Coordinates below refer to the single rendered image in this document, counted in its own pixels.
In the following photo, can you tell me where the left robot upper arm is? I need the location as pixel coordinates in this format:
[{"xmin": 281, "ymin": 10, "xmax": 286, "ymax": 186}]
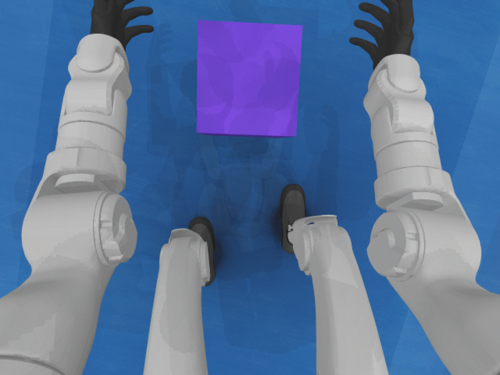
[{"xmin": 0, "ymin": 191, "xmax": 138, "ymax": 375}]

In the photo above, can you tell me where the robot left forearm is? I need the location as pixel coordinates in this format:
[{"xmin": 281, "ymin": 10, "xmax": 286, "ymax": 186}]
[{"xmin": 22, "ymin": 34, "xmax": 132, "ymax": 262}]

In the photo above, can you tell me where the robot right forearm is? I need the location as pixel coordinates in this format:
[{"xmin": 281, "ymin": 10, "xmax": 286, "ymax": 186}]
[{"xmin": 363, "ymin": 54, "xmax": 481, "ymax": 250}]

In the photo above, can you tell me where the carton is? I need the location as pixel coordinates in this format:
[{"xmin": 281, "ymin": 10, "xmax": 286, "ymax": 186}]
[{"xmin": 197, "ymin": 20, "xmax": 302, "ymax": 138}]

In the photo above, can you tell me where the robot right hand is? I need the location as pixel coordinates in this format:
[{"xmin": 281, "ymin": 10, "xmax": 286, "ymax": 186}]
[{"xmin": 349, "ymin": 0, "xmax": 414, "ymax": 71}]

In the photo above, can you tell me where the robot left thigh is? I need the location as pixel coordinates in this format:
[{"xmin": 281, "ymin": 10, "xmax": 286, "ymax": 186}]
[{"xmin": 143, "ymin": 237, "xmax": 210, "ymax": 375}]

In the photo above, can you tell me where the robot right foot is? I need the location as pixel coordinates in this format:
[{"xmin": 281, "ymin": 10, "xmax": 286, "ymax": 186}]
[{"xmin": 280, "ymin": 184, "xmax": 305, "ymax": 254}]

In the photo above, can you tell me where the right robot upper arm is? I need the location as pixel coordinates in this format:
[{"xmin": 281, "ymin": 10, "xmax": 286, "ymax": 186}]
[{"xmin": 367, "ymin": 207, "xmax": 500, "ymax": 375}]

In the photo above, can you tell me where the robot left hand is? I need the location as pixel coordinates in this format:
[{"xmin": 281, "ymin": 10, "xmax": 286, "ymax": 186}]
[{"xmin": 90, "ymin": 0, "xmax": 154, "ymax": 52}]

